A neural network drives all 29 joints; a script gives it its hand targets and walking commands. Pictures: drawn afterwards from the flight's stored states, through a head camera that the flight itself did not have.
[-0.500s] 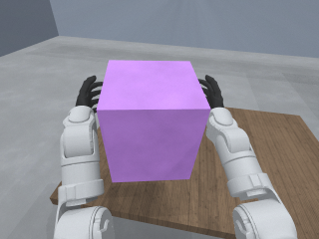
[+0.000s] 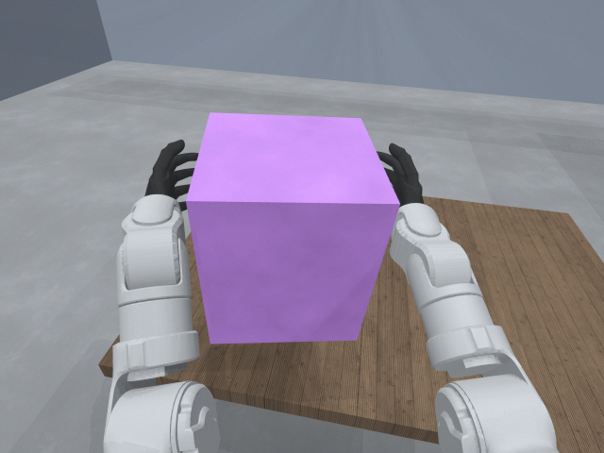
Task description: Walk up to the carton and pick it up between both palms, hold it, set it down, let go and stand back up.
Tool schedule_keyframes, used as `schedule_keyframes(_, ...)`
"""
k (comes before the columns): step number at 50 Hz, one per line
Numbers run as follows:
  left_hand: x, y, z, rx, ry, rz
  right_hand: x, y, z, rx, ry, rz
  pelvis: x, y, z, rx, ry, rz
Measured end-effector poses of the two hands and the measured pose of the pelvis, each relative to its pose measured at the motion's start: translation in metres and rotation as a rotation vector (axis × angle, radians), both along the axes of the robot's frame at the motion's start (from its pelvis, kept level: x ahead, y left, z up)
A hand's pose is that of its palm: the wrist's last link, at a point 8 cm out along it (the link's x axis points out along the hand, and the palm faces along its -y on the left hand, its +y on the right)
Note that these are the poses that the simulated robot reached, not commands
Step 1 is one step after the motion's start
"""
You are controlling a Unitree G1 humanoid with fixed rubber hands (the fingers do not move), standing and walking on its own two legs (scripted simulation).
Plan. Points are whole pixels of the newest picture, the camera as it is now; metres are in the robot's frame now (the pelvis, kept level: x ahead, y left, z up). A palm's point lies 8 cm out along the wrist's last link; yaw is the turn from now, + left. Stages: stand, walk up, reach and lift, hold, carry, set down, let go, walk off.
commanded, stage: hold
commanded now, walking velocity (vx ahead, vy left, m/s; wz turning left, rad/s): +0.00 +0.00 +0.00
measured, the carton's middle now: (286, 230) +0.39 -0.01 +0.17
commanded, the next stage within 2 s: none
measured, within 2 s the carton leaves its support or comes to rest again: neither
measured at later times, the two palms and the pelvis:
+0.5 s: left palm (163, 199) +0.37 +0.14 +0.24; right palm (406, 197) +0.36 -0.16 +0.23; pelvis +0.01 -0.01 +0.00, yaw +1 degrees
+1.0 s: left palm (162, 202) +0.37 +0.14 +0.23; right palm (403, 201) +0.36 -0.16 +0.22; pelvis +0.00 +0.00 +0.00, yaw +0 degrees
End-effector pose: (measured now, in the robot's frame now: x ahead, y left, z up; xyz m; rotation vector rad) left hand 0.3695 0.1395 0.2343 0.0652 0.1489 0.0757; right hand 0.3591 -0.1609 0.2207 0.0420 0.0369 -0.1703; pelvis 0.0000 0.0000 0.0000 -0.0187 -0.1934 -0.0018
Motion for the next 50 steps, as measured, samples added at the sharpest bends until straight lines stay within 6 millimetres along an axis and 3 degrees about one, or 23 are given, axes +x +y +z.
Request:
schedule_keyframes(11,0.001,-0.006,-0.004,-0.009,-0.008,0.001,0.001,-0.006,0.002,-0.011,-0.009,0.001,0.001,-0.005,0.000,-0.003,0.007,0.008)
schedule_keyframes(22,-0.001,-0.002,0.007,-0.015,-0.038,0.010,0.002,-0.002,0.014,-0.010,-0.038,0.008,0.005,-0.008,0.000,-0.004,0.002,0.015)
schedule_keyframes(36,-0.005,0.003,0.003,-0.016,-0.037,0.000,-0.005,0.002,0.008,-0.007,-0.036,-0.003,0.004,-0.004,0.000,-0.005,-0.006,0.011)
schedule_keyframes(50,0.000,0.002,0.000,0.000,-0.018,0.009,0.002,0.002,0.004,-0.004,-0.021,0.002,0.002,-0.001,0.000,-0.003,0.011,0.007)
